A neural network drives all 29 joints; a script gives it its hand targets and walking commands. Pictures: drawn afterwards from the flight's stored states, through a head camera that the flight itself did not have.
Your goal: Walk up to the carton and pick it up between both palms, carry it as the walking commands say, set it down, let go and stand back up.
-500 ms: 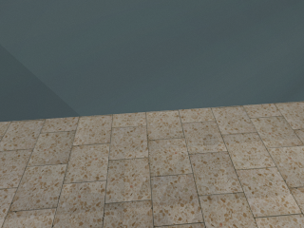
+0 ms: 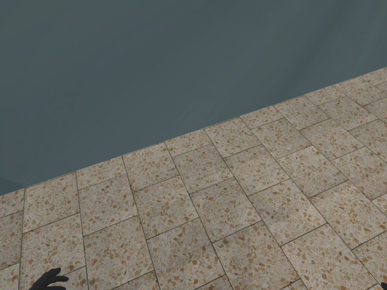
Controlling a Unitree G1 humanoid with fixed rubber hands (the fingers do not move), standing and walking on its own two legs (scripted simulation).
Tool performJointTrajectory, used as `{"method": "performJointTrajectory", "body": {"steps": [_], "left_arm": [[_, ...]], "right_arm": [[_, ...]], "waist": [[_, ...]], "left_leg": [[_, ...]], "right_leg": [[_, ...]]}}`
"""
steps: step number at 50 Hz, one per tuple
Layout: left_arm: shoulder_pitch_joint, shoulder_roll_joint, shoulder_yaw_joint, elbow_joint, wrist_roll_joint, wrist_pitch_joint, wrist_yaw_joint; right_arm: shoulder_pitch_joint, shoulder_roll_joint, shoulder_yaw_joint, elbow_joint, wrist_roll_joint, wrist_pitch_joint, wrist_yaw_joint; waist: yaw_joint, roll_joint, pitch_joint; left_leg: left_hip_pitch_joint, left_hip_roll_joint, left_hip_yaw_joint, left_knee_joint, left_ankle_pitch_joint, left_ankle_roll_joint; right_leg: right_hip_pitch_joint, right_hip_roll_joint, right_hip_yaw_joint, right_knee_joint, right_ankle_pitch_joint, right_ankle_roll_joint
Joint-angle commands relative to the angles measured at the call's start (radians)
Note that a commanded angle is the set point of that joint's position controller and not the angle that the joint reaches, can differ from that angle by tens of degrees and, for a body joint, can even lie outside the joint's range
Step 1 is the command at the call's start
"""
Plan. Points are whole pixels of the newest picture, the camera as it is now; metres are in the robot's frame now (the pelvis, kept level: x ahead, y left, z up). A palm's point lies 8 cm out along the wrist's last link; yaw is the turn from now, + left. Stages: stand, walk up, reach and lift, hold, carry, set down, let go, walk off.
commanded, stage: walk up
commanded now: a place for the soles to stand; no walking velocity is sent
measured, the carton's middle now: out of the picture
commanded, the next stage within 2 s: none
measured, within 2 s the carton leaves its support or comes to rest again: neither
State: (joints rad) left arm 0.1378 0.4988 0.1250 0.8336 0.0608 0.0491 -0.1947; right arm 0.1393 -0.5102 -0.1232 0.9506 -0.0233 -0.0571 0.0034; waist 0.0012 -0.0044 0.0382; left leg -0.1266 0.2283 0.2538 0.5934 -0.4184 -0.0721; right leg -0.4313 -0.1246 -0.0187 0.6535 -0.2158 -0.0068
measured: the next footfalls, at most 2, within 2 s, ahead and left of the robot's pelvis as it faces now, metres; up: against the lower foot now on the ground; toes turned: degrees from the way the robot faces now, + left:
left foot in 0.18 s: +0.12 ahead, +0.08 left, +0.00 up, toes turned -5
right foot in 0.48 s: +0.14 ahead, -0.31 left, +0.00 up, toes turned -34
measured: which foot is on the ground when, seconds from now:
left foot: down 0.00-0.02, up 0.04-0.16, down 0.18-0.52, up 0.54-0.70, down 0.72-1.00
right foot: down 0.00-0.18, up 0.20-0.46, down 0.48-0.74, up 0.76-1.00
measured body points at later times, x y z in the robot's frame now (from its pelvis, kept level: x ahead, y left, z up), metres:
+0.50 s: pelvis +0.12 -0.13 +0.01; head +0.16 -0.13 +0.45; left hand +0.47 +0.03 -0.07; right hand -0.06 -0.47 -0.06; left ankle +0.08 +0.08 -0.72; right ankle +0.11 -0.29 -0.72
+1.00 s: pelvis +0.26 -0.33 +0.02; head +0.28 -0.34 +0.47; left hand +0.64 -0.32 -0.06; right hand -0.04 -0.54 -0.06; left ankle +0.33 -0.15 -0.72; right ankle +0.20 -0.49 -0.69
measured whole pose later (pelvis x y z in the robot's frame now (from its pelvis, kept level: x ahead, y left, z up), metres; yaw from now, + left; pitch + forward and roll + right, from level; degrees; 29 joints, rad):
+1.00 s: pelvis +0.26 -0.33 +0.02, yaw -57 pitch +2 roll +1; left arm 0.05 0.51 0.09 0.80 0.04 0.04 -0.21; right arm 0.35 -0.51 -0.08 0.89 -0.03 -0.13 0.00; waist -0.08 -0.04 0.01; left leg -0.01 0.17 0.36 0.34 -0.31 -0.10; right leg -0.55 -0.09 -0.03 0.71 -0.23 0.02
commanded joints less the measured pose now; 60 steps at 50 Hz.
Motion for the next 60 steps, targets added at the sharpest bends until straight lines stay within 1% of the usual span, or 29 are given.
{"method": "performJointTrajectory", "body": {"steps": [1, 2, 3, 6, 8, 10, 11, 12, 14, 17, 23, 24, 25, 26, 27, 30, 33, 35, 36, 37, 39, 42, 50, 52, 54, 55, 56, 57, 60], "left_arm": [[0.204, 0.396, 0.105, -0.057, -0.017, -0.025, 0.040], [0.108, 0.364, 0.107, -0.102, -0.049, -0.018, 0.040], [0.014, 0.325, 0.096, -0.140, -0.051, -0.010, 0.040], [-0.116, 0.199, 0.037, -0.192, -0.028, -0.010, 0.044], [-0.167, 0.149, 0.010, -0.239, -0.024, -0.007, 0.029], [-0.203, 0.066, -0.025, -0.261, -0.003, -0.012, 0.032], [-0.185, 0.158, -0.001, -0.249, 0.004, -0.006, 0.041], [-0.133, 0.196, 0.016, -0.249, 0.009, -0.003, 0.024], [-0.097, 0.127, 0.008, -0.235, 0.003, -0.027, 0.009], [-0.217, 0.121, -0.006, -0.244, -0.004, -0.029, -0.005], [-0.137, 0.102, 0.010, -0.182, -0.037, -0.051, 0.000], [0.021, 0.184, 0.040, -0.134, -0.021, -0.049, 0.008], [0.153, 0.278, 0.071, -0.105, -0.024, -0.054, 0.026], [0.174, 0.351, 0.095, -0.125, -0.039, -0.040, 0.035], [0.183, 0.346, 0.089, -0.118, -0.077, -0.036, 0.043], [-0.042, 0.187, 0.040, -0.188, -0.088, -0.016, 0.058], [-0.173, 0.215, 0.026, -0.236, -0.060, -0.022, 0.035], [-0.211, 0.166, 0.001, -0.266, -0.061, -0.035, 0.033], [-0.209, 0.054, -0.043, -0.284, -0.066, -0.055, 0.034], [-0.253, 0.125, -0.016, -0.257, -0.032, -0.048, 0.050], [-0.240, 0.237, 0.026, -0.241, -0.027, -0.051, 0.031], [-0.204, 0.142, 0.000, -0.194, -0.022, -0.065, 0.012], [-0.279, 0.085, -0.018, -0.169, -0.035, -0.068, -0.020], [-0.118, 0.142, 0.006, -0.117, -0.046, -0.067, 0.004], [0.196, 0.302, 0.067, -0.041, -0.027, -0.065, 0.051], [0.198, 0.380, 0.085, -0.041, -0.039, -0.062, 0.077], [0.135, 0.389, 0.097, -0.092, -0.068, -0.045, 0.080], [0.020, 0.339, 0.087, -0.088, -0.082, -0.044, 0.082], [-0.154, 0.225, 0.030, -0.153, -0.072, -0.044, 0.078]], "right_arm": [[-0.090, -0.142, -0.011, -0.158, 0.012, -0.019, -0.001], [-0.076, -0.175, -0.007, -0.135, 0.015, -0.022, -0.013], [-0.083, -0.184, -0.002, -0.115, 0.027, -0.030, -0.012], [0.056, -0.165, -0.002, -0.044, 0.043, -0.046, -0.022], [0.162, -0.195, -0.027, -0.023, 0.019, -0.055, -0.033], [0.202, -0.338, -0.066, -0.037, -0.009, -0.054, -0.058], [0.146, -0.345, -0.069, -0.059, 0.008, -0.048, -0.063], [0.046, -0.349, -0.058, -0.079, 0.027, -0.049, -0.053], [0.088, -0.258, -0.040, -0.067, 0.007, -0.062, -0.035], [0.167, -0.300, -0.058, -0.066, 0.004, -0.066, -0.016], [0.086, -0.274, -0.021, -0.087, 0.007, -0.054, -0.004], [0.093, -0.266, -0.018, -0.104, 0.011, -0.049, 0.000], [0.084, -0.204, -0.001, -0.122, 0.007, -0.053, 0.002], [0.044, -0.187, 0.018, -0.164, 0.002, -0.058, 0.008], [-0.010, -0.224, 0.034, -0.161, 0.015, -0.075, -0.001], [0.063, -0.208, 0.025, -0.113, 0.020, -0.081, 0.004], [0.197, -0.240, -0.001, -0.087, 0.026, -0.086, -0.005], [0.376, -0.252, -0.019, -0.022, 0.017, -0.102, -0.025], [0.471, -0.396, -0.072, -0.013, -0.021, -0.106, -0.050], [0.325, -0.436, -0.082, -0.074, 0.001, -0.106, -0.062], [0.262, -0.367, -0.046, -0.095, 0.018, -0.112, -0.052], [0.231, -0.284, -0.042, -0.110, 0.000, -0.097, -0.028], [0.200, -0.268, -0.031, -0.128, 0.009, -0.072, -0.003], [0.110, -0.306, -0.037, -0.133, 0.012, -0.073, -0.003], [0.057, -0.217, -0.001, -0.165, 0.010, -0.075, 0.004], [0.071, -0.180, 0.025, -0.171, 0.013, -0.084, 0.012], [0.034, -0.248, 0.021, -0.189, 0.018, -0.089, 0.019], [0.061, -0.238, 0.022, -0.159, 0.034, -0.095, 0.023], [0.194, -0.270, -0.014, -0.096, 0.031, -0.100, 0.018]], "waist": [[0.145, -0.450, -0.123], [0.078, -0.311, -0.105], [0.059, -0.215, -0.017], [-0.016, -0.209, -0.067], [-0.084, -0.139, -0.149], [-0.134, 0.163, -0.195], [-0.106, 0.047, -0.185], [-0.053, 0.066, -0.138], [-0.045, 0.099, -0.163], [-0.114, 0.111, -0.112], [-0.012, 0.106, -0.135], [0.090, 0.060, -0.241], [0.181, -0.158, -0.300], [0.184, -0.263, -0.321], [0.184, -0.186, -0.308], [0.066, -0.064, -0.058], [-0.030, -0.064, -0.026], [-0.125, -0.012, -0.138], [-0.189, 0.326, -0.243], [-0.141, 0.120, -0.196], [-0.109, -0.067, -0.142], [-0.126, 0.121, -0.163], [-0.096, 0.124, -0.039], [0.021, 0.098, -0.147], [0.236, -0.171, -0.292], [0.208, -0.367, -0.211], [0.176, -0.138, -0.193], [0.109, -0.040, -0.122], [-0.010, -0.097, -0.061]], "left_leg": [[-0.611, -0.219, -0.083, 0.454, -0.288, 0.075], [-0.561, -0.172, -0.166, 0.436, -0.277, 0.062], [-0.505, -0.145, -0.181, 0.348, -0.227, 0.066], [-0.284, -0.191, -0.130, -0.037, -0.008, 0.057], [0.140, -0.196, -0.125, -0.326, 0.252, 0.071], [0.332, 0.274, -0.513, -0.465, 0.113, 0.076], [0.145, 0.332, -0.605, -0.481, -0.075, 0.129], [0.123, 0.302, -0.494, -0.440, -0.054, 0.227], [0.294, 0.181, -0.245, -0.337, 0.317, 0.215], [0.259, 0.229, -0.184, -0.324, 0.489, 0.238], [0.141, 0.099, 0.042, -0.121, 0.627, 0.204], [-0.071, 0.075, 0.078, 0.112, 0.571, 0.160], [-0.356, -0.060, 0.104, 0.390, 0.343, 0.120], [-0.653, -0.203, -0.024, 0.512, -0.086, 0.077], [-0.691, -0.166, -0.165, 0.508, -0.178, 0.095], [-0.571, -0.111, -0.175, 0.301, -0.033, 0.072], [-0.212, -0.165, -0.134, -0.015, -0.015, 0.072], [0.156, -0.171, -0.099, -0.283, 0.276, 0.094], [0.338, 0.157, -0.545, -0.416, 0.079, 0.110], [0.263, 0.345, -0.694, -0.472, 0.001, 0.191], [0.163, 0.318, -0.633, -0.425, 0.012, 0.226], [0.357, 0.203, -0.270, -0.360, 0.259, 0.254], [0.211, 0.123, 0.023, -0.359, 0.491, 0.226], [0.063, 0.063, 0.071, -0.132, 0.583, 0.204], [-0.389, -0.079, 0.132, 0.404, 0.454, 0.092], [-0.719, -0.185, -0.037, 0.583, -0.089, 0.084], [-0.690, -0.125, -0.173, 0.598, -0.082, 0.097], [-0.643, -0.073, -0.219, 0.545, -0.011, 0.096], [-0.353, -0.048, -0.208, 0.251, -0.042, 0.069]], "right_leg": [[0.510, -0.126, 0.524, -0.398, 0.046, -0.226], [0.442, -0.151, 0.649, -0.451, -0.006, -0.294], [0.298, -0.126, 0.530, -0.419, -0.040, -0.276], [0.186, -0.029, 0.365, -0.314, 0.222, -0.242], [-0.066, 0.053, 0.243, -0.240, 0.151, -0.124], [-0.370, 0.132, 0.075, 0.099, -0.119, -0.022], [-0.238, 0.025, 0.185, 0.188, -0.137, -0.009], [-0.211, -0.035, 0.158, 0.196, -0.085, -0.006], [-0.255, 0.003, 0.101, 0.122, -0.024, -0.007], [-0.207, -0.013, 0.032, 0.051, -0.076, 0.024], [0.065, 0.081, -0.080, -0.213, 0.014, -0.055], [0.407, 0.091, -0.028, -0.183, 0.011, -0.124], [0.682, -0.008, 0.175, -0.277, -0.065, -0.207], [0.826, -0.137, 0.524, -0.314, 0.077, -0.304], [0.879, -0.157, 0.561, -0.261, 0.211, -0.389], [0.484, -0.039, 0.282, -0.237, 0.312, -0.269], [0.097, -0.060, 0.285, -0.294, 0.030, -0.267], [-0.106, 0.056, 0.182, -0.100, 0.053, -0.169], [-0.296, 0.194, 0.025, 0.202, -0.096, -0.064], [-0.383, 0.120, 0.133, 0.369, -0.128, -0.029], [-0.306, 0.021, 0.150, 0.389, -0.073, 0.020], [-0.336, 0.007, 0.065, 0.247, -0.075, 0.025], [-0.148, 0.077, -0.099, -0.082, 0.102, -0.008], [0.181, 0.121, -0.113, -0.140, 0.066, -0.046], [0.711, 0.025, 0.143, -0.231, -0.166, -0.204], [0.804, -0.114, 0.527, -0.311, -0.220, -0.284], [0.715, -0.178, 0.625, -0.361, -0.245, -0.325], [0.597, -0.160, 0.530, -0.382, -0.290, -0.302], [0.196, -0.089, 0.309, -0.340, -0.177, -0.249]]}}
